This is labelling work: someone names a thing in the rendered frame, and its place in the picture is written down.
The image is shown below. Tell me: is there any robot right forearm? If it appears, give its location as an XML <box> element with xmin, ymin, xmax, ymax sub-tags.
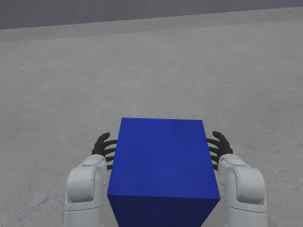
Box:
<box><xmin>218</xmin><ymin>153</ymin><xmax>268</xmax><ymax>227</ymax></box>

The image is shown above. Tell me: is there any carton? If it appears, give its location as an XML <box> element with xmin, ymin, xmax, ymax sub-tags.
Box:
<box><xmin>107</xmin><ymin>117</ymin><xmax>221</xmax><ymax>227</ymax></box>

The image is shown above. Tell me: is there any robot left hand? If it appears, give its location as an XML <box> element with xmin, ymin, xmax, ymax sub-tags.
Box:
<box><xmin>92</xmin><ymin>132</ymin><xmax>117</xmax><ymax>170</ymax></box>

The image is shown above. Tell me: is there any robot right hand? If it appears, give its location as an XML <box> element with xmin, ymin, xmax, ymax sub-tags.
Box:
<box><xmin>206</xmin><ymin>131</ymin><xmax>233</xmax><ymax>171</ymax></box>

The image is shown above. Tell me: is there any robot left forearm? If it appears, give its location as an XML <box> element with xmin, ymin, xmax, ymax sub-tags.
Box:
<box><xmin>63</xmin><ymin>154</ymin><xmax>109</xmax><ymax>227</ymax></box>

